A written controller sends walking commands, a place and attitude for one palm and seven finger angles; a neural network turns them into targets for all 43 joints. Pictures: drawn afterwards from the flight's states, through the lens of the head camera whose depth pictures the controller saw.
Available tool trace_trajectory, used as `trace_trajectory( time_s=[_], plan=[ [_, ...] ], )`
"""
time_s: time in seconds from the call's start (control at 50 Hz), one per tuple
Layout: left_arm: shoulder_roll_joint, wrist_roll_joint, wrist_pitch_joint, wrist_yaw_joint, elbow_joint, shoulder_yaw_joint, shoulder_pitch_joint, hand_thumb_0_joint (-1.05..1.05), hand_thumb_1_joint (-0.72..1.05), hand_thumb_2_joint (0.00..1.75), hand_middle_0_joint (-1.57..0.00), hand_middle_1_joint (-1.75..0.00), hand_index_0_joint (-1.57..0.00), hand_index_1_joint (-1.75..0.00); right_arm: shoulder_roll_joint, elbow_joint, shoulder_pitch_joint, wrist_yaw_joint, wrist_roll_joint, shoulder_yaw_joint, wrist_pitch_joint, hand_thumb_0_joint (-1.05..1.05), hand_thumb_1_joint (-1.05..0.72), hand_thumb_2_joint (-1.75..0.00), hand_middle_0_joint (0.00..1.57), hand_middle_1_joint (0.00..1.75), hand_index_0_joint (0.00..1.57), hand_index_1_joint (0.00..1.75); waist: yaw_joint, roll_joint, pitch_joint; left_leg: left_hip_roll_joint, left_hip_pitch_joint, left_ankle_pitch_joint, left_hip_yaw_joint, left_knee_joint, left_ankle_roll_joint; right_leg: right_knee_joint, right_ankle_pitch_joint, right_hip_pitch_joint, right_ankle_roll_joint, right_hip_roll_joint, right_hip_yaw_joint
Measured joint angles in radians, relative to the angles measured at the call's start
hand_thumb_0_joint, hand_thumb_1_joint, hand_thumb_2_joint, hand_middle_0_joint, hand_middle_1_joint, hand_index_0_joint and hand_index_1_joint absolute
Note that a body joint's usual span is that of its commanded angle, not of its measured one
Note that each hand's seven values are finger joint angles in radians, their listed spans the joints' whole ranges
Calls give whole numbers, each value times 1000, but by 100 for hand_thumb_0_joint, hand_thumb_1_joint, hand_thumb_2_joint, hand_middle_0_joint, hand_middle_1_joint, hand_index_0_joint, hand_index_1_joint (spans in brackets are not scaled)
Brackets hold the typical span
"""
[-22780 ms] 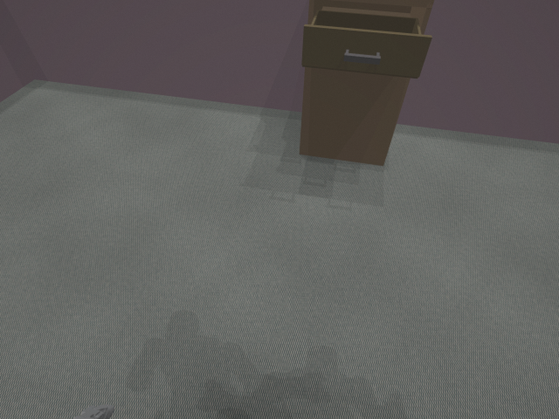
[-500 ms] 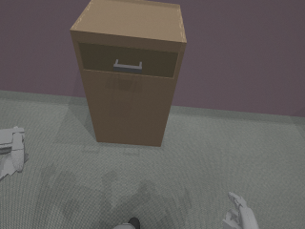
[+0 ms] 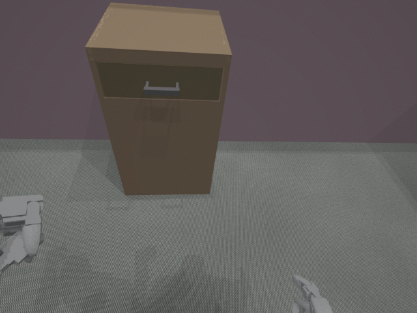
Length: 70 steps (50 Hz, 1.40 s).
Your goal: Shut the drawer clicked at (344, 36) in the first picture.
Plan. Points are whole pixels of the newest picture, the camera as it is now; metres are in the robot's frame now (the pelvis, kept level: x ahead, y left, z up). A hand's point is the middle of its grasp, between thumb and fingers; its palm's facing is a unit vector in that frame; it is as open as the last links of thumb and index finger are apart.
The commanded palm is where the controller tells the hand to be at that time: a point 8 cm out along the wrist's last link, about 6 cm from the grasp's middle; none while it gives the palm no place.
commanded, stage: stop stepping back and stand still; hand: left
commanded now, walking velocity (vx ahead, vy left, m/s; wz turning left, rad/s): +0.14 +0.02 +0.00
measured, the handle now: (162, 87) +0.85 +0.18 -0.04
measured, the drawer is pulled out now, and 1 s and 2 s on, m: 0.00 0.00 0.00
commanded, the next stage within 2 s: let the arm hang, fingers relaxed in 0.78 s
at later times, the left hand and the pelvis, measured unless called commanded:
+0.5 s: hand (2, 244) +0.17 +0.27 +0.16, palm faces +0.40 -0.77 -0.50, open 3.3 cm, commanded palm +0.12 +0.31 +0.17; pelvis +0.00 +0.02 -0.01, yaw +3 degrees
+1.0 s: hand (39, 276) +0.19 +0.30 -0.01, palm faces +0.19 -0.86 -0.47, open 3.1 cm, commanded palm none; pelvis +0.01 +0.03 -0.01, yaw +5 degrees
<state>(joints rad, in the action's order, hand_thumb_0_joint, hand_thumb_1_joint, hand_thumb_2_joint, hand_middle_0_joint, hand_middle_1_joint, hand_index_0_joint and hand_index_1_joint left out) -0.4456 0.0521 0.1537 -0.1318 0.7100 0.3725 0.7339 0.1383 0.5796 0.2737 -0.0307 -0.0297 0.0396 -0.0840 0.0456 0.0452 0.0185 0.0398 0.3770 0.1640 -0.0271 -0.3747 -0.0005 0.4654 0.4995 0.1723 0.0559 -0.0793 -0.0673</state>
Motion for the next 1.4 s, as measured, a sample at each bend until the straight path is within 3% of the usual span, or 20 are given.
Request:
trace_trajectory(
  time_s=[0.06, 0.12, 0.16, 0.22, 0.26, 0.32, 0.38, 0.42, 0.5, 0.62, 0.88, 0.92, 0.98, 1.04, 1.1, 1.16, 1.22, 1.3, 1.4],
  plan=[
    [-18, 2, 11, 7, 17, 11, 0, 2, 88, 90, -141, -160, -140, -160, 28, 25, -34, -12, 2, -24, 30, 1, -89, -90, 20, 30, 20, 30, -35, -11, -18, -9, 131, 126, -3, -335, -17, -23, -236, 29, 36, 13, -7],
    [8, -3, 26, -7, -69, 18, -55, 2, 88, 90, -141, -160, -140, -160, 49, 73, -29, -27, 11, -44, 45, 1, -90, -90, 20, 30, 20, 30, -43, -14, 8, -34, 145, 164, -6, -502, -6, 17, -227, 41, 18, 36, -16],
    [43, -8, 21, -19, -132, 14, -98, 2, 88, 90, -141, -160, -140, -160, 62, 87, -13, -40, 18, -51, 41, 1, -90, -90, 20, 30, 20, 30, -38, -11, 25, -62, 84, 180, -20, -443, 8, 36, -208, 42, 9, 56, -26],
    [93, -15, 18, -33, -164, -9, -135, 2, 88, 90, -141, -160, -140, -160, 96, 80, 12, -57, 19, -58, 11, 1, -90, -90, 20, 30, 20, 30, -24, -27, 28, -98, -54, 186, -17, -232, 33, 103, -168, 57, -11, 73, -51],
    [103, -16, 22, -33, -156, -15, -147, 2, 88, 90, -141, -160, -140, -160, 96, 80, 0, -62, 20, -64, -5, 1, -90, -90, 20, 30, 20, 30, -21, -9, -1, -80, -61, 101, -25, -224, 19, 169, -127, 73, -31, 96, -39],
    [80, -25, 34, -24, -133, -2, -139, 2, 89, 90, -141, -160, -140, -160, 67, 70, -16, -53, 15, -58, -28, 1, -90, -90, 20, 30, 20, 30, -12, 7, -27, -61, -67, 89, -28, -213, 7, 255, -46, 109, -45, 85, 12],
    [34, -26, 49, -22, -93, 26, -104, 2, 89, 90, -141, -160, -140, -160, 38, 45, -20, -33, 18, -39, -39, 1, -90, -90, 20, 30, 20, 30, -8, -4, -42, -62, -64, 79, -11, -197, -1, 141, -114, 83, -47, 72, 13],
    [22, -24, 66, -19, -83, 36, -82, 2, 88, 90, -141, -160, -140, -160, 29, 39, -28, -22, 20, -30, -33, 1, -90, -90, 20, 30, 20, 30, -11, -31, -50, -76, -55, 89, 4, -213, -7, 96, -206, 68, -26, 56, -1],
    [53, -11, 74, -15, -100, 18, -52, 2, 88, 90, -141, -160, -140, -160, 33, 54, -42, -11, 27, -29, -9, 1, -90, -90, 20, 30, 20, 30, -33, -68, -38, -76, -45, 107, 19, -252, 3, 68, -191, 58, -9, 39, 0],
    [80, -18, 50, -17, -158, -16, -89, 2, 88, 90, -141, -160, -140, -160, 44, 60, -74, -32, 28, -29, 3, 1, -90, -90, 20, 30, 20, 30, -50, -45, -60, -43, -124, 100, 2, -145, 6, 55, -178, 26, -32, 72, 14],
    [44, -5, 66, -8, -122, -6, -65, 2, 88, 90, -140, -160, -140, -160, 62, -10, -128, -32, 39, -45, 21, 1, -90, -90, 20, 30, 20, 30, -35, -49, -64, -55, -126, 85, 7, -112, 3, -17, -215, 6, -29, 58, 10],
    [31, -40, 67, 39, -283, -73, -154, 1, 89, 90, -140, -160, -140, -160, 99, 38, -130, 7, 42, -60, -7, 1, -90, -90, 20, 30, 20, 30, -48, -73, -40, -47, -84, 87, 15, -148, 8, 22, -206, 45, -33, 68, -1],
    [74, -73, -52, 101, -699, -204, -341, 1, 89, 90, -138, -157, -138, -158, 156, 126, -148, 37, 29, -70, 31, 1, -90, -90, 20, 30, 20, 30, -60, -113, -7, -31, -36, 113, 22, -208, 18, 100, -166, 95, -38, 86, -10],
    [142, -85, -157, 119, -1090, -276, -454, 1, 90, 90, -132, -152, -132, -152, 159, 183, -146, 39, 14, -66, 72, 1, -90, -90, 20, 30, 20, 30, -44, -104, -10, -18, -29, 123, 23, -237, 22, 147, -144, 107, -39, 100, -12],
    [198, -82, -206, 123, -1359, -330, -489, 1, 90, 90, -123, -143, -123, -144, 130, 233, -121, 33, 3, -56, 94, 1, -90, -90, 20, 30, 20, 30, -23, -61, -39, -14, -51, 117, 22, -229, 22, 152, -143, 91, -40, 105, -10],
    [249, -89, -216, 106, -1535, -366, -486, 2, 90, 90, -113, -134, -113, -133, 98, 298, -81, 25, 1, -41, 107, 1, -90, -90, 20, 30, 20, 30, -20, -28, -67, -20, -75, 96, 29, -196, 22, 104, -171, 60, -39, 96, -17],
    [237, -69, -203, 96, -1645, -346, -471, 2, 90, 90, -102, -126, -102, -122, 63, 372, -36, 17, 2, -32, 117, 1, -90, -90, 19, 30, 20, 30, -35, -12, -86, -30, -90, 69, 41, -155, 17, 39, -208, 33, -34, 83, -28],
    [222, -64, -190, 111, -1744, -346, -437, 2, 90, 90, -87, -109, -86, -106, 31, 451, 12, 9, 5, -33, 127, 1, -90, -90, 19, 30, 20, 30, -51, -28, -98, -33, -102, 42, 47, -113, 17, -23, -246, 10, -33, 78, -34],
    [238, -61, -180, 111, -1830, -354, -397, 1, 90, 90, -68, -86, -67, -85, 6, 509, 43, 3, 11, -37, 122, 1, -90, -90, 20, 30, 20, 30, -52, -57, -100, -27, -122, 23, 36, -77, 23, -49, -263, -2, -39, 83, -24]
  ],
)
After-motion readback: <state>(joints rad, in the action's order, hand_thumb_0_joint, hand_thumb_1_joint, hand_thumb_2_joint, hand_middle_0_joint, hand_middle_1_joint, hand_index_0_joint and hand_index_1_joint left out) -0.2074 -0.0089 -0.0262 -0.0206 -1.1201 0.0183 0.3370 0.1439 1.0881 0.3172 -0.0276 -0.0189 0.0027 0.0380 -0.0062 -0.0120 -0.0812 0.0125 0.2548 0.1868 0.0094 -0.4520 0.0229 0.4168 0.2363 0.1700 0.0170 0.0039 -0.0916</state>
